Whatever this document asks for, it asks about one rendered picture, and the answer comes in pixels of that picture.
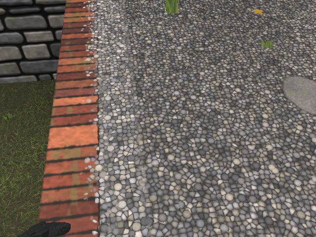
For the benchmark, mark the robot left hand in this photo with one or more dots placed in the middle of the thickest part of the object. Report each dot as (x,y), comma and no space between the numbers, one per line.
(47,229)

